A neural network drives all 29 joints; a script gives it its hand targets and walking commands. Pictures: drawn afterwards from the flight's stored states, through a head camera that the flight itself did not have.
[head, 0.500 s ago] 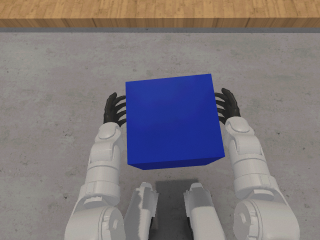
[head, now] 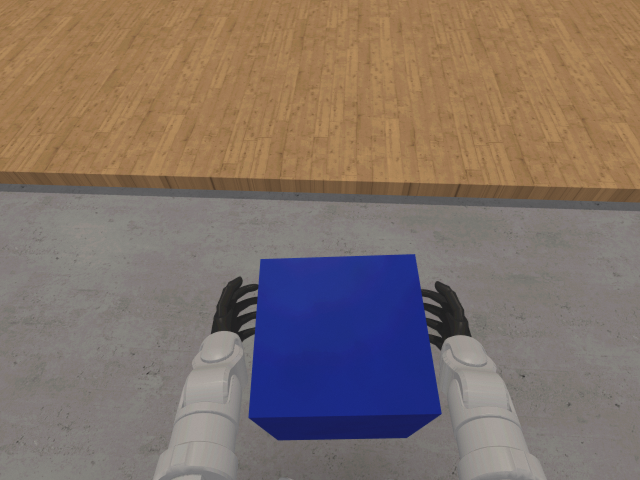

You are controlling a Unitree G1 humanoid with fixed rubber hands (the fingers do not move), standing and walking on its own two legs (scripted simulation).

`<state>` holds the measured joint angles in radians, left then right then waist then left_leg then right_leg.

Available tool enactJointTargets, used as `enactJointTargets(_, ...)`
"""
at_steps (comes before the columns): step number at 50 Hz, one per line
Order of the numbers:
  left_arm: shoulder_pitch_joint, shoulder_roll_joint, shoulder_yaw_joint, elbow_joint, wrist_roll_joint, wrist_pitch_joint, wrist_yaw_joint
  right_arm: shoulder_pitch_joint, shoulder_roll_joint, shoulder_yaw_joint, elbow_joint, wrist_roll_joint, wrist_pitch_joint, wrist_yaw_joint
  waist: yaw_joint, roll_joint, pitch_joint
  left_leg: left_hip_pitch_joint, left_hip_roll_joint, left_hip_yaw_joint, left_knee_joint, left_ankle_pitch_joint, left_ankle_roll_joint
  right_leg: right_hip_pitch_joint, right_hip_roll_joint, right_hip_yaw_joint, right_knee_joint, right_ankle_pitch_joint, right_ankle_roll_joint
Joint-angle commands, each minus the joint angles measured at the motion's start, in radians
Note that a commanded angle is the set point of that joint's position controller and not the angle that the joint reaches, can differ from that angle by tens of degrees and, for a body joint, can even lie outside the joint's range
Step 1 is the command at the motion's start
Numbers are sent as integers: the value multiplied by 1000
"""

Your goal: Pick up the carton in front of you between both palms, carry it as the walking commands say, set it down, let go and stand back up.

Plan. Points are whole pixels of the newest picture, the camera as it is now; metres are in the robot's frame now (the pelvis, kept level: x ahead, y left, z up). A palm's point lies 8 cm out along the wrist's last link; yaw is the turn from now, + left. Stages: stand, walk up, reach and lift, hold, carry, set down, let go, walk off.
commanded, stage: reach and lift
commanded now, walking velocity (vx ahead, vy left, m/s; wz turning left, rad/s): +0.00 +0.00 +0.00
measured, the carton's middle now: (339, 356) +0.33 +0.00 -0.11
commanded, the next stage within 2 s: hold in 1.32 s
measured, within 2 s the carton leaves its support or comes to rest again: neither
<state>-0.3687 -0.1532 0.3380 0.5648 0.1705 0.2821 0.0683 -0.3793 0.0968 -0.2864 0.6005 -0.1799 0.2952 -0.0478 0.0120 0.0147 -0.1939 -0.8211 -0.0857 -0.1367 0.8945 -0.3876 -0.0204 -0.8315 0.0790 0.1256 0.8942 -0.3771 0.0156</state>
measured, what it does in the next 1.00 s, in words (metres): rises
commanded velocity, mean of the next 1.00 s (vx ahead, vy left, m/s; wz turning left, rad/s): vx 0.00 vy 0.00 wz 0.00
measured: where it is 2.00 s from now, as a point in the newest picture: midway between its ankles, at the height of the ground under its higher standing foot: outside the picture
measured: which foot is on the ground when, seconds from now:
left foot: down 0.00-1.00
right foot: down 0.00-1.00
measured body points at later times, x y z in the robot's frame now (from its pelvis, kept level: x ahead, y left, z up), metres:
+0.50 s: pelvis +0.01 +0.00 +0.05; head -0.03 +0.00 +0.50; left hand +0.31 +0.15 +0.07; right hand +0.31 -0.15 +0.06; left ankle +0.02 +0.13 -0.69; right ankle +0.03 -0.12 -0.69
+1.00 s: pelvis +0.01 +0.00 +0.06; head -0.02 +0.00 +0.50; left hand +0.32 +0.15 +0.08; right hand +0.31 -0.15 +0.08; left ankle +0.02 +0.13 -0.69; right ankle +0.03 -0.12 -0.69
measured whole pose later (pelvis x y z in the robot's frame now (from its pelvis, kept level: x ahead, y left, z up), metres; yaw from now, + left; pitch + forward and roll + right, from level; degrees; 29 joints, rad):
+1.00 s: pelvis +0.01 +0.00 +0.06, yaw +0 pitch -4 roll +0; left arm -0.31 -0.16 0.29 0.36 0.29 0.63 0.00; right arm -0.29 0.16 -0.26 0.35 -0.29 0.66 -0.01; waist 0.00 0.01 -0.02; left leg -0.13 -0.05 -0.14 0.42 -0.22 -0.01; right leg -0.14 0.05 0.13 0.42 -0.21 0.00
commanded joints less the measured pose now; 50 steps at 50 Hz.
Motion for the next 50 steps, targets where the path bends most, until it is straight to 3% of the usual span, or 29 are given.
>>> enactJointTargets(1, -423, -993, -611, 38, -107, 31, -241, -470, 1011, 577, -49, 129, -1, 232, -7, -24, -433, 330, -32, 41, -183, 360, 6, 413, 32, -33, -176, 362, -9)
enactJointTargets(13, -284, -1007, -686, -119, -146, 217, -281, -344, 1017, 659, -229, 175, 189, 261, -10, -6, -203, 640, -1, 35, -434, 463, 0, 681, 11, -32, -431, 435, -7)
enactJointTargets(19, -292, -971, -607, -108, -116, 301, -301, -347, 993, 578, -222, 142, 275, 275, -13, -6, -21, 651, 5, 41, -514, 305, 6, 691, 5, -41, -505, 284, -14)
enactJointTargets(23, -369, -983, -558, -83, -96, 310, -316, -430, 1004, 531, -199, 125, 286, 291, -10, -6, 11, 632, 11, 47, -513, 206, 14, 679, 1, -46, -505, 189, -18)
enactJointTargets(33, -487, -1003, -562, -82, -100, 311, -328, -541, 1033, 541, -203, 129, 289, 299, -10, -12, -58, 656, 9, 56, -504, 177, 18, 708, -1, -53, -498, 168, -16)
enactJointTargets(50, -379, -967, -596, -178, -118, 345, -321, -427, 1014, 573, -289, 149, 326, 285, -10, -16, -80, 737, -4, 57, -533, 362, 9, 796, 5, -46, -534, 361, -1)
